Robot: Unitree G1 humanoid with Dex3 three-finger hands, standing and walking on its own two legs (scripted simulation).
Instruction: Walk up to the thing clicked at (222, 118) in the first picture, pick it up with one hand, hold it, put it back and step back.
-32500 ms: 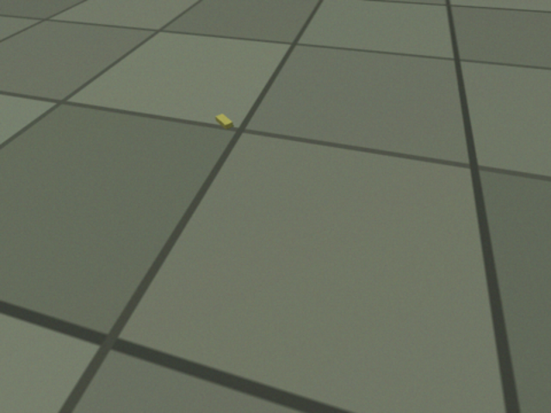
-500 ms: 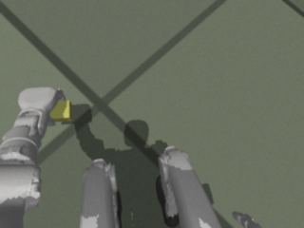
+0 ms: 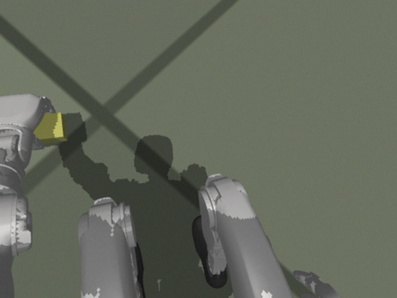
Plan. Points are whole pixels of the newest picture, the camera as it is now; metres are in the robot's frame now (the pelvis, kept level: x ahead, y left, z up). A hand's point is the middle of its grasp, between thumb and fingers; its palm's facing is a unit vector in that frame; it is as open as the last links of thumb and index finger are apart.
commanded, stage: crouch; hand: left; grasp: from above
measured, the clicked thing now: (31, 130) +0.49 +0.28 -0.21
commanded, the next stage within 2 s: lower in 0.42 s
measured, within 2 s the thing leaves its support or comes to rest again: rests again in 1.80 s
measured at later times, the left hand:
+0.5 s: hand (35, 131) +0.49 +0.28 -0.23, palm faces -0.46 -0.02 -0.89, open 8.2 cm
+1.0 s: hand (45, 135) +0.49 +0.27 -0.28, palm faces -0.47 -0.04 -0.88, open 8.2 cm
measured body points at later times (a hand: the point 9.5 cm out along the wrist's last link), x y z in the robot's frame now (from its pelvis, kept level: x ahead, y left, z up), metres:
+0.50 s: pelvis +0.00 +0.00 -0.04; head +0.26 +0.06 +0.31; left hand +0.51 +0.28 -0.18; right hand +0.01 -0.27 -0.14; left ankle +0.07 +0.11 -0.35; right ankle +0.09 -0.12 -0.35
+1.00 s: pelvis +0.00 +0.00 -0.07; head +0.28 +0.08 +0.28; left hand +0.51 +0.27 -0.23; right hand +0.02 -0.27 -0.15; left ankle +0.07 +0.11 -0.35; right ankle +0.09 -0.12 -0.35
